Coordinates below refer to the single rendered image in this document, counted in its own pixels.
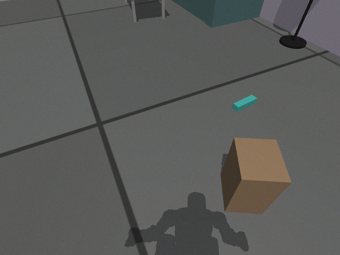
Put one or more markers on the sofa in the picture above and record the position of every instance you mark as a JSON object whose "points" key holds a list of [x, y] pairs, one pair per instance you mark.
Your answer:
{"points": [[221, 12]]}

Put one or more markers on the floor lamp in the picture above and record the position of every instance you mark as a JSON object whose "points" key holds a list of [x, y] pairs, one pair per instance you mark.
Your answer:
{"points": [[295, 42]]}

